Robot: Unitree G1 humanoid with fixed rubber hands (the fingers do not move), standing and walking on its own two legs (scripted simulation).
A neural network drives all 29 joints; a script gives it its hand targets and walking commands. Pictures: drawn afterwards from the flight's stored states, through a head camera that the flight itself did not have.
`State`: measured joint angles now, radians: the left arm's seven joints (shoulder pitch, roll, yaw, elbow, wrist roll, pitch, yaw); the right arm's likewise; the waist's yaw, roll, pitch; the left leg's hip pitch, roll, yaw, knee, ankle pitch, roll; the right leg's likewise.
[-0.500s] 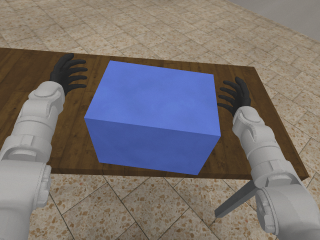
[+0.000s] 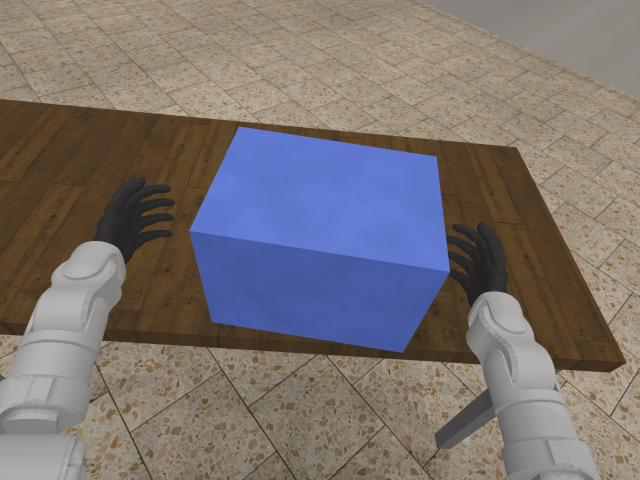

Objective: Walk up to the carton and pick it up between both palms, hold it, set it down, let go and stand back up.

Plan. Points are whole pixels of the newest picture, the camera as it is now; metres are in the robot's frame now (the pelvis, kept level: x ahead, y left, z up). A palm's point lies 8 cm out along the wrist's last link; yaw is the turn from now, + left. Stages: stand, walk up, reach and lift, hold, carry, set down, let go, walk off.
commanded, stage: set down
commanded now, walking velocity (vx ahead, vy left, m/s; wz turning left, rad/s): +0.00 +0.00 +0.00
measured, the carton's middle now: (321, 240) +0.43 +0.02 +0.03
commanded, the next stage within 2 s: let go in 1.88 s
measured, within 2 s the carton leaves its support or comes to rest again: neither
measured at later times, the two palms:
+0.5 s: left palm (100, 327) +0.26 +0.27 +0.04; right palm (487, 351) +0.26 -0.19 +0.05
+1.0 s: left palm (109, 383) +0.21 +0.26 +0.00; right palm (484, 387) +0.24 -0.20 +0.00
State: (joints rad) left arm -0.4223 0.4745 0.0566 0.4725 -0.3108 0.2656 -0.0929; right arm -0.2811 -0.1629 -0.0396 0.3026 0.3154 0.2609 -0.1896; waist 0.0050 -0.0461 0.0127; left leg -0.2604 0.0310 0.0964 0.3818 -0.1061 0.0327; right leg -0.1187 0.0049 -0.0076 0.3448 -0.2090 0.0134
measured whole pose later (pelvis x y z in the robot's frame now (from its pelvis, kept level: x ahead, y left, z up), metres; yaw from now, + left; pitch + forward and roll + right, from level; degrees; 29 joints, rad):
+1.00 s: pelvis +0.04 -0.01 +0.00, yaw +1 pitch -2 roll +0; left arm 0.28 0.43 0.00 0.14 -0.31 -0.03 -0.10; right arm 0.33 -0.09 0.01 0.07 0.19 0.04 -0.15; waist 0.07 -0.03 0.08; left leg -0.18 0.02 0.08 0.38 -0.16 0.01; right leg -0.03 0.00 -0.02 0.33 -0.26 0.00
